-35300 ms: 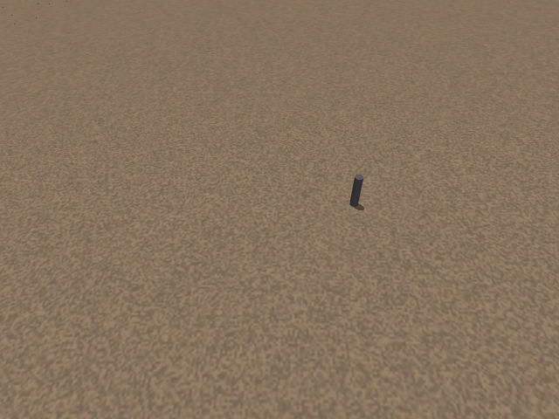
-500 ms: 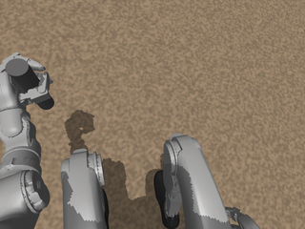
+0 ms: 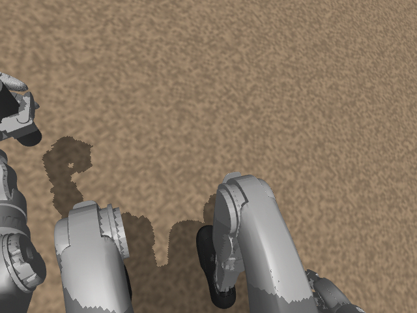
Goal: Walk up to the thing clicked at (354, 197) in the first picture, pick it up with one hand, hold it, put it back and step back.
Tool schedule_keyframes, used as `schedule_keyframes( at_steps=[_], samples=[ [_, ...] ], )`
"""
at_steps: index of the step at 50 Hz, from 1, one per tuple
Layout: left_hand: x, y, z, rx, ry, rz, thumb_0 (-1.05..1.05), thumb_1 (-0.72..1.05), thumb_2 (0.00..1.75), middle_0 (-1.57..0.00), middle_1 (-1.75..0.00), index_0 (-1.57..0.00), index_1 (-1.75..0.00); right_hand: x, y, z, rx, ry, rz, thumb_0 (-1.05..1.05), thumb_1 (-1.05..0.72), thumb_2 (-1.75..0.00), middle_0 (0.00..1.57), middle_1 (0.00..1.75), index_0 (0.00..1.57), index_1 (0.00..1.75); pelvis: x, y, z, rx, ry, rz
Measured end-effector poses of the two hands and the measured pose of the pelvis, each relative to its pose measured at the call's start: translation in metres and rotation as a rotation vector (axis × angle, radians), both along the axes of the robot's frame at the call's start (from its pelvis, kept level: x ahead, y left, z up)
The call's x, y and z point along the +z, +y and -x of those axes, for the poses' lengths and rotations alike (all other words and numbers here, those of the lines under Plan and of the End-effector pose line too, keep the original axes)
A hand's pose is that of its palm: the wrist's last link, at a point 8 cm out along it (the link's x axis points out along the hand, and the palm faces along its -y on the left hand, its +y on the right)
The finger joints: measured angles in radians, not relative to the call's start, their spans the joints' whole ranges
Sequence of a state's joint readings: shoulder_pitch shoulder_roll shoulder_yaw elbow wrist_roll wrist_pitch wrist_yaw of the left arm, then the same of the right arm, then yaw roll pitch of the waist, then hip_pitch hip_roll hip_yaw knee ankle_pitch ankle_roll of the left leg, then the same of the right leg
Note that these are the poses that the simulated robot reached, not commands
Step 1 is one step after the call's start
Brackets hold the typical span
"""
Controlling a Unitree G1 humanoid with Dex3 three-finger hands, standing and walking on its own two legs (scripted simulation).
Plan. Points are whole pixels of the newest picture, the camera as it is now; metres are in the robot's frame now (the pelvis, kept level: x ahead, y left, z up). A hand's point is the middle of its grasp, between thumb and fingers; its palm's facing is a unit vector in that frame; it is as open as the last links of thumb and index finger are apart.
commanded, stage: crouch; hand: left
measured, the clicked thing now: (11, 116) +0.48 +0.27 -0.10
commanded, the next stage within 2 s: lower in 0.10 s
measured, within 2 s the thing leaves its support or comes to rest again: rests again in 1.80 s
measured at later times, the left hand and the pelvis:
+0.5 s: hand (28, 121) +0.49 +0.26 -0.13, palm faces +0.26 -0.97 -0.01, open 5.0 cm; pelvis +0.00 +0.00 -0.02, yaw -2 degrees
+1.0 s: hand (38, 126) +0.49 +0.25 -0.17, palm faces +0.26 -0.97 -0.01, open 5.0 cm; pelvis -0.01 +0.01 -0.02, yaw -5 degrees
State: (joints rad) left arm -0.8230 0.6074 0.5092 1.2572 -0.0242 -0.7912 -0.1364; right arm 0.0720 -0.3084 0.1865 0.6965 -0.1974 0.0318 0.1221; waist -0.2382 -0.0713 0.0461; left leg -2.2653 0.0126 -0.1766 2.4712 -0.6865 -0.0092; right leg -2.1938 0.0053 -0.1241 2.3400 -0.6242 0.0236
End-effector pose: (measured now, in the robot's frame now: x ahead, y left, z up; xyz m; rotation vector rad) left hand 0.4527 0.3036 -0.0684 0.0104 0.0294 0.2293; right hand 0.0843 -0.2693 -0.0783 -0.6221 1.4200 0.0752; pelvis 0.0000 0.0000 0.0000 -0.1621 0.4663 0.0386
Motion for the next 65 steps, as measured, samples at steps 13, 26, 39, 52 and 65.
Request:
schedule_keyframes(
  at_steps=[13,26,39,52,65],
  samples=[
    [-0.021,-0.002,-0.003,0.004,-0.004,-0.010,0.02,0.22,1.11,-1.04,-1.15,-1.01,-1.16,-0.001,-0.001,-0.002,0.056,0.020,0.021,0.00,-0.89,-0.90,0.21,0.30,0.21,0.30,-0.009,0.001,0.002,-0.008,-0.033,0.016],
    [-0.059,0.001,0.001,0.030,0.036,0.016,0.02,0.21,1.12,-1.05,-1.14,-1.02,-1.15,0.005,0.001,0.002,0.130,0.048,0.059,0.00,-0.89,-0.90,0.21,0.29,0.21,0.30,-0.018,0.003,0.004,-0.024,-0.085,0.044],
    [-0.085,0.001,-0.007,0.030,0.019,0.017,0.02,0.21,1.12,-1.05,-1.14,-1.02,-1.15,0.014,0.011,-0.003,0.217,0.086,0.113,0.00,-0.89,-0.90,0.21,0.29,0.21,0.30,-0.022,0.010,0.005,-0.036,-0.123,0.090],
    [-0.100,-0.002,-0.007,0.039,0.036,0.013,0.02,0.21,1.12,-1.05,-1.14,-1.02,-1.15,0.019,0.017,-0.009,0.288,0.098,0.130,-0.01,-0.89,-0.90,0.21,0.29,0.21,0.30,-0.021,0.011,0.007,-0.047,-0.147,0.113],
    [-0.111,-0.001,-0.009,0.039,0.031,0.009,0.02,0.21,1.12,-1.05,-1.14,-1.02,-1.15,0.024,0.021,-0.010,0.330,0.107,0.162,-0.01,-0.89,-0.90,0.21,0.29,0.21,0.30,-0.024,0.014,0.009,-0.061,-0.172,0.135]
  ],
)
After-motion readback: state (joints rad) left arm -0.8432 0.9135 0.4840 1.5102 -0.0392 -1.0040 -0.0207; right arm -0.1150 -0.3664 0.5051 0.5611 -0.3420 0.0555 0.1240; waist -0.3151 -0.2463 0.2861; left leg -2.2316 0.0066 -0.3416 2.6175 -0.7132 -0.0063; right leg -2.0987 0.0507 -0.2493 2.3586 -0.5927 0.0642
